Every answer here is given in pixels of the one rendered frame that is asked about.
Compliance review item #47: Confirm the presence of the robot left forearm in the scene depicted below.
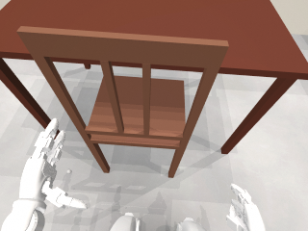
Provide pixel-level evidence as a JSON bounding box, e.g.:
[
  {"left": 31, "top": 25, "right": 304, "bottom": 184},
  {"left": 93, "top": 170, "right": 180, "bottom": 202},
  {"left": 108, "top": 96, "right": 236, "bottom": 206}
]
[{"left": 1, "top": 198, "right": 47, "bottom": 231}]

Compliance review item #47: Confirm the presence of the right robot hand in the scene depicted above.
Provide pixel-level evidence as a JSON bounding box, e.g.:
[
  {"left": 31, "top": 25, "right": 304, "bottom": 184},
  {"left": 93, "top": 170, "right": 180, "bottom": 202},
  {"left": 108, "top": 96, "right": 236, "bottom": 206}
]
[{"left": 226, "top": 183, "right": 266, "bottom": 231}]

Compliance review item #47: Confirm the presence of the left robot hand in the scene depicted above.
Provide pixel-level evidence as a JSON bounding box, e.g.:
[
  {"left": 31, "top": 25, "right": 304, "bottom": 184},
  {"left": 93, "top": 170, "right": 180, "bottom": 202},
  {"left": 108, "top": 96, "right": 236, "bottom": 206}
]
[{"left": 19, "top": 118, "right": 88, "bottom": 210}]

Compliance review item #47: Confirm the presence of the robot left thigh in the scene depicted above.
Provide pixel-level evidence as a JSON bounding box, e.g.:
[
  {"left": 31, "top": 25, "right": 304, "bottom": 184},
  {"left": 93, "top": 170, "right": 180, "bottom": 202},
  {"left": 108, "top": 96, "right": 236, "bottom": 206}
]
[{"left": 110, "top": 216, "right": 141, "bottom": 231}]

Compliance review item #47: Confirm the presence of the chair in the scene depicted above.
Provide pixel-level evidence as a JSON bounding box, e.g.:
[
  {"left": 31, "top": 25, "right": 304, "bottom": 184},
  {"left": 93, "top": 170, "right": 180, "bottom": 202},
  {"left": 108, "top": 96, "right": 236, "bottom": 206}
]
[{"left": 16, "top": 26, "right": 229, "bottom": 178}]

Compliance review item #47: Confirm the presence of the robot left shin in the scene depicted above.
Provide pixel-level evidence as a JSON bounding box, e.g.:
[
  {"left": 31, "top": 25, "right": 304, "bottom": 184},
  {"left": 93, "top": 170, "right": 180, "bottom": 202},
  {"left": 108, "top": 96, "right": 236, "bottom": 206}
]
[{"left": 124, "top": 213, "right": 134, "bottom": 217}]

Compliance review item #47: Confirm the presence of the table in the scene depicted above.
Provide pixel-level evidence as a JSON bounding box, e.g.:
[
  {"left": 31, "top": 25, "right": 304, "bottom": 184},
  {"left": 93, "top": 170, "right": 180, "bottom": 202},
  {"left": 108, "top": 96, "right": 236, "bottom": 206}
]
[{"left": 0, "top": 0, "right": 308, "bottom": 154}]

